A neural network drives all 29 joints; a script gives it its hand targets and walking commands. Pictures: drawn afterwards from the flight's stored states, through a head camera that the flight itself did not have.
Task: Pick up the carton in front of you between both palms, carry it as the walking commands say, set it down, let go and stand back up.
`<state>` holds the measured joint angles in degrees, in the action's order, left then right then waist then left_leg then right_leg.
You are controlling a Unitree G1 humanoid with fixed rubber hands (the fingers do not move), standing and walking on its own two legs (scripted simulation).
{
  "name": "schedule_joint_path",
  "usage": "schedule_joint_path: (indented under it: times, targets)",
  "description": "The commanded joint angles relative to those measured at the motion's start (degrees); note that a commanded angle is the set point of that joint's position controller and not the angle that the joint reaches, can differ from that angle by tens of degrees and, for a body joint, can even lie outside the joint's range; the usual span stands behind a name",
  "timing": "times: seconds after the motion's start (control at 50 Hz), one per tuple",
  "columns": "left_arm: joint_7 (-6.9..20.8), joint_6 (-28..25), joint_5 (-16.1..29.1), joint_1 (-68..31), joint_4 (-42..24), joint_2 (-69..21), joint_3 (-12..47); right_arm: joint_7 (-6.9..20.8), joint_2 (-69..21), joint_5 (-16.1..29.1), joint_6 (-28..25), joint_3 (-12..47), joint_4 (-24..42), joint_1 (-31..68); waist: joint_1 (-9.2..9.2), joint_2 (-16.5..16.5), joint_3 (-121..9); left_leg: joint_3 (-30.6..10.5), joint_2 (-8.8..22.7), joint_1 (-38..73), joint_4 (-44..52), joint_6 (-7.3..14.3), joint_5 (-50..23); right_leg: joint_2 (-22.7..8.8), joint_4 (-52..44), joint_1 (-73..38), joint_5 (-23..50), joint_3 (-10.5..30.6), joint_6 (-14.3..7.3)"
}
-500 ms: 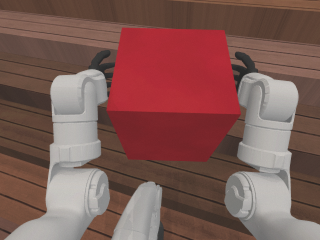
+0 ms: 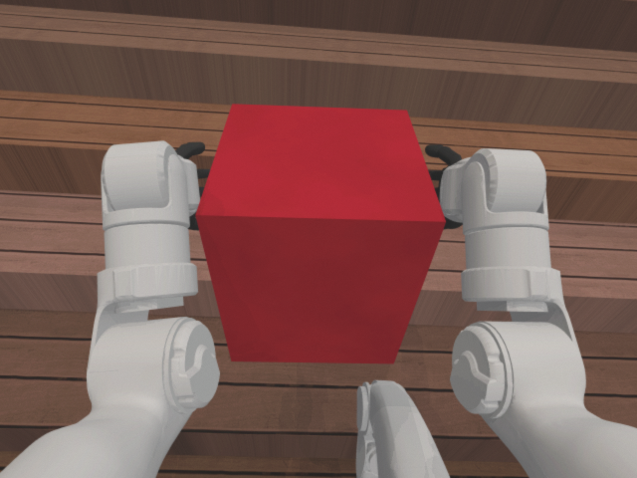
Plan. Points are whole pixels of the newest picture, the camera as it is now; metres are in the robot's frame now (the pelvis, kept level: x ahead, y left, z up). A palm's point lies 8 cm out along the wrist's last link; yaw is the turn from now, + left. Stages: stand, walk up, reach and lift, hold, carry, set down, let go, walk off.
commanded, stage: carry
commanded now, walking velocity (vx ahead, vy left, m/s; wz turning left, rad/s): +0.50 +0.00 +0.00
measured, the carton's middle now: (316, 239) +0.39 -0.01 +0.13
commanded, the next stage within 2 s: none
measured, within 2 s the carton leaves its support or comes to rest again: neither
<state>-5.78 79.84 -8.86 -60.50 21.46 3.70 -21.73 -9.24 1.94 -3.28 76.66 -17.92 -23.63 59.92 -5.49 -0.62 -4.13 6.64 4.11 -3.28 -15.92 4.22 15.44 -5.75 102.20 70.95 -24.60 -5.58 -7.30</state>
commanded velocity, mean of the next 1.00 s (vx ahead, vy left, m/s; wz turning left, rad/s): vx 0.28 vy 0.00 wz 0.00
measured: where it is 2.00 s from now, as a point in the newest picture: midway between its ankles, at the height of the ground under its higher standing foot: (272, 252)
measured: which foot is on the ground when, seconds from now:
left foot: down 0.00-0.10, up 0.12-0.54, down 0.56-0.94, up 0.96-1.00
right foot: up 0.00-0.04, down 0.06-0.58, up 0.60-0.84, down 0.86-1.00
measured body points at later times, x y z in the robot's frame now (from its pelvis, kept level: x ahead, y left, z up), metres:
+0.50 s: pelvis +0.30 -0.01 +0.16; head +0.32 -0.04 +0.61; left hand +0.69 +0.16 +0.37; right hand +0.72 -0.14 +0.36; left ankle +0.46 +0.11 -0.35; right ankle +0.18 -0.13 -0.59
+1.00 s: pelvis +0.54 +0.01 +0.32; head +0.57 +0.00 +0.77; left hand +0.94 +0.17 +0.51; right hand +0.95 -0.13 +0.51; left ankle +0.51 +0.11 -0.36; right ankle +0.49 -0.05 -0.43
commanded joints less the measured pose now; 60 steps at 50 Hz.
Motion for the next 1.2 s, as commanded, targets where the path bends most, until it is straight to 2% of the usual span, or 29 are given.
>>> schedule_joint_path:
  times: [0.0,0.04,0.06,0.08,0.1,0.12,0.18,0.22,0.3,0.36,0.44,0.46,0.5,0.52,0.54,0.56,0.58,0.6,0.7,0.76,0.82,0.86,0.88,0.92,0.94,0.96,1.0,1.08,1.18]
  targets:
    - [8.58,-1.58,25.05,-40.67,-0.69,-64.12,28.48,18.19,-64.88,23.91,0.68,20.27,4.33,42.13,5.94,14.66,-15.83,4.99,3.89,-12.29,8.45,8.24,-56.64,4.73,-26.24,-34.28,9.92,-9.97,-1.13]
    - [8.70,-2.20,29.71,-42.48,-4.62,-68.45,31.61,16.88,-61.60,21.46,1.03,19.98,7.93,41.03,13.01,22.60,-27.14,5.89,7.39,2.41,-10.54,6.15,-102.64,10.63,-34.79,-43.29,8.04,-13.17,-1.97]
    - [8.65,-3.00,31.80,-45.83,-8.19,-69.76,33.50,16.30,-60.92,20.24,1.29,20.01,9.31,41.57,17.17,14.67,-33.56,6.28,4.91,7.28,-28.42,3.51,-105.49,13.42,-48.89,-51.39,11.65,-10.44,-0.83]
    - [8.73,-3.62,33.44,-42.97,-11.29,-69.53,34.80,15.34,-58.77,19.38,1.04,20.95,12.47,40.22,20.46,11.61,-37.84,2.12,2.84,1.54,-46.86,0.47,-89.85,11.28,-64.06,-62.71,18.91,2.52,-1.79]
    - [9.20,-4.69,36.16,-47.47,-15.03,-71.54,37.55,14.86,-59.49,16.69,0.59,19.51,11.06,35.69,14.25,-10.31,-42.55,-3.36,-9.07,-24.26,-69.74,-6.16,-12.00,-7.84,-72.32,-82.18,58.89,39.48,-10.98]
    - [9.78,-5.44,38.15,-48.14,-17.33,-73.71,38.60,14.20,-55.72,14.35,-0.01,18.63,11.02,33.82,13.24,-11.75,-48.23,-17.88,-12.95,-28.92,-92.08,-3.80,-5.01,-10.80,-71.65,-84.76,65.35,47.58,-16.68]
    - [11.34,-7.25,42.52,-58.22,-28.84,-75.74,42.08,12.89,-54.39,12.81,-0.75,19.94,16.94,37.21,10.80,-3.60,-32.88,-16.11,-7.09,-47.57,-93.49,2.07,-2.89,-7.62,-70.49,-78.49,20.94,36.77,-9.05]
    - [11.55,-7.08,42.93,-55.85,-29.78,-74.91,42.43,11.79,-52.68,13.41,-0.73,22.28,20.01,37.72,10.41,-2.55,-29.51,-14.79,-4.33,-50.21,-88.38,3.01,-2.11,-7.30,-72.77,-78.08,13.33,29.94,-6.18]
    - [11.31,-5.20,39.52,-47.51,-27.47,-70.53,41.28,10.97,-51.16,13.42,-0.21,26.41,19.47,32.03,12.86,1.18,-27.68,-7.14,-1.46,-59.12,-75.98,2.86,3.25,-10.45,-75.93,-87.94,32.85,24.06,-7.52]
    - [11.42,-2.95,35.65,-41.28,-21.90,-64.65,38.94,11.14,-51.52,13.79,1.58,27.87,15.96,30.57,15.87,-6.31,-25.83,-7.13,-1.10,-85.03,-104.95,4.47,18.27,-15.84,-78.88,-101.87,37.37,27.98,-12.03]
    - [12.57,-1.06,34.62,-42.75,-16.74,-60.94,36.01,10.92,-51.44,15.88,3.20,28.72,11.68,34.87,10.75,-2.13,-10.44,2.17,2.68,-77.46,-81.65,2.68,17.45,-7.05,-93.56,-80.12,21.29,11.13,-4.83]
    - [12.67,-0.60,34.24,-43.36,-15.91,-60.40,34.65,10.78,-51.80,17.03,3.62,28.37,11.37,36.44,9.30,-4.72,-9.52,3.34,2.82,-58.66,-66.98,2.75,12.96,-4.68,-100.86,-66.18,26.90,6.68,-4.55]
    - [12.58,0.77,32.48,-42.59,-13.57,-58.48,31.28,10.57,-54.35,19.33,4.35,28.45,9.43,37.67,3.96,-15.31,-20.04,11.61,-6.19,-25.46,-57.76,5.28,-2.92,-2.69,-92.63,-56.26,84.08,-4.12,-4.46]
    - [12.48,1.11,31.02,-42.32,-12.58,-57.96,30.41,10.74,-57.01,20.89,4.45,28.73,9.36,38.19,-1.55,-19.94,-27.62,11.77,-8.35,-16.89,-55.24,6.11,-5.25,-4.16,-79.99,-60.68,103.50,-5.46,-3.47]
    - [12.40,1.26,29.61,-42.20,-11.45,-58.03,29.35,11.15,-59.05,23.04,4.26,29.61,10.57,40.81,-6.57,-17.98,-32.07,11.12,-10.21,-10.66,-42.53,5.01,-6.94,-3.67,-64.86,-65.27,106.31,-6.49,-1.20]
    - [12.09,1.10,28.12,-42.01,-10.43,-57.70,28.24,11.81,-60.88,24.93,3.82,30.43,11.78,43.26,-7.83,-10.13,-36.21,3.07,-10.35,0.44,-25.32,3.84,-11.36,-0.29,-45.61,-62.93,88.10,-2.83,2.03]
    - [11.64,0.46,24.61,-38.82,-8.88,-58.56,26.40,12.55,-63.25,27.34,3.00,31.67,11.94,44.29,-3.71,11.70,-40.94,-30.58,8.98,16.31,-14.26,13.48,-36.04,11.34,-18.53,-42.43,16.60,4.12,8.24]
    - [11.16,0.15,21.80,-34.43,-6.98,-55.51,23.55,13.39,-66.57,29.94,2.06,32.61,11.79,43.59,-1.56,13.44,-47.40,-47.80,13.39,13.66,-11.24,19.75,-38.77,14.54,4.35,-39.50,12.90,15.32,7.33]
    - [9.63,-1.44,19.50,-40.69,-14.16,-54.29,23.56,15.53,-71.97,34.65,-0.95,35.20,25.53,56.19,2.94,0.45,-27.55,-30.03,9.53,-0.09,-13.30,11.37,-5.29,5.57,4.24,-22.59,12.84,13.05,1.35]
    - [8.95,-1.01,20.40,-37.88,-15.04,-54.30,26.13,14.81,-70.17,33.62,0.25,34.56,26.25,53.46,3.57,-1.26,-26.31,-20.01,10.57,0.50,-11.69,10.76,-20.40,4.23,-12.62,-23.05,5.40,8.56,1.32]
    - [8.79,0.14,21.39,-33.10,-12.24,-55.04,29.39,14.36,-66.36,29.22,2.31,32.95,21.19,45.65,5.59,3.89,-28.82,-2.04,6.58,-8.99,-10.68,8.50,-52.26,5.58,-40.09,-44.63,16.81,1.69,0.50]
    - [9.19,0.64,23.40,-35.29,-10.55,-57.64,31.26,14.39,-64.06,26.00,3.39,30.63,16.80,41.27,5.87,11.90,-30.97,-3.38,7.32,10.58,-14.11,8.85,-64.00,5.29,-62.75,-39.05,8.01,3.39,0.85]
    - [9.47,0.50,24.35,-38.41,-10.07,-58.44,31.57,14.43,-63.19,24.63,3.96,29.09,14.73,40.78,5.79,6.21,-30.51,-0.73,4.21,18.36,-22.65,5.95,-67.68,7.31,-74.93,-40.16,22.92,-0.85,3.37]
    - [10.71,0.50,27.22,-35.12,-7.45,-62.27,32.45,14.80,-61.42,22.41,3.69,27.43,10.43,36.33,7.00,6.28,-30.35,-2.45,2.07,14.26,-32.32,4.27,-47.24,3.59,-105.36,-62.07,45.78,0.21,6.67]
    - [11.09,-0.25,27.21,-36.44,-6.93,-63.86,31.96,15.05,-62.71,21.76,3.74,26.48,8.38,34.68,5.79,-8.19,-26.33,0.53,-3.40,-13.09,-39.96,0.73,-5.07,-2.97,-90.09,-85.09,87.79,7.02,5.62]
    - [11.69,-0.13,27.59,-34.23,-5.25,-64.56,31.14,15.04,-62.99,20.88,3.28,25.95,6.57,33.76,6.81,-13.84,-27.54,-0.51,-6.59,-43.54,-53.69,-2.33,17.63,-13.07,-70.68,-109.00,122.84,15.36,0.05]
    - [12.86,-0.51,30.92,-39.12,-7.11,-66.48,31.58,14.00,-60.01,18.63,2.27,22.93,4.27,33.53,11.13,-4.69,-29.60,-3.06,-9.23,-58.89,-73.83,-1.46,17.03,-14.17,-70.68,-108.78,111.22,16.83,-5.14]
    - [13.02,-1.77,35.17,-49.62,-16.03,-66.84,33.36,12.31,-60.23,17.58,2.21,22.83,6.16,36.66,11.77,-2.89,-24.28,-4.11,-6.89,-74.31,-97.46,1.44,16.48,-11.28,-74.03,-103.16,70.04,16.76,-6.57]
    - [12.91,-2.38,35.25,-47.74,-15.98,-66.68,32.94,10.84,-59.31,16.72,2.53,24.05,9.77,37.48,6.65,-8.50,-16.77,-2.60,0.79,-60.66,-75.99,1.60,15.01,-7.93,-86.32,-79.72,44.46,10.20,-5.31]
